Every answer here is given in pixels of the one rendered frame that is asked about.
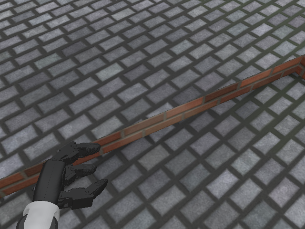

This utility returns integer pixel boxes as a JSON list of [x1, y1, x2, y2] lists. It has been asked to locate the left robot hand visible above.
[[32, 141, 108, 210]]

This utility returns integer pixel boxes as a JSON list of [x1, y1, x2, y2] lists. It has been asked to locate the robot left forearm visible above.
[[15, 200, 60, 229]]

